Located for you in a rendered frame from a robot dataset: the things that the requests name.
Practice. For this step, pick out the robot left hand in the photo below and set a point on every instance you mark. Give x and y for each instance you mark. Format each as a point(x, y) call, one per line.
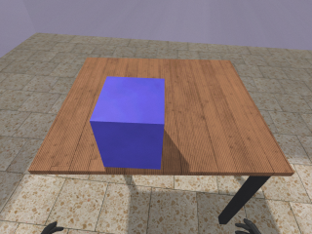
point(51, 228)

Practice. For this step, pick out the carton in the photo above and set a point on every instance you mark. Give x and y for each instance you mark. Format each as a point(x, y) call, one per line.
point(128, 122)

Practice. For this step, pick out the robot right hand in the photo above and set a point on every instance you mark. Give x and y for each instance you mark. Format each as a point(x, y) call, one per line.
point(249, 226)

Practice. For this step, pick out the table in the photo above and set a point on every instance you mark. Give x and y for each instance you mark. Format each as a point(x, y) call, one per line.
point(212, 126)

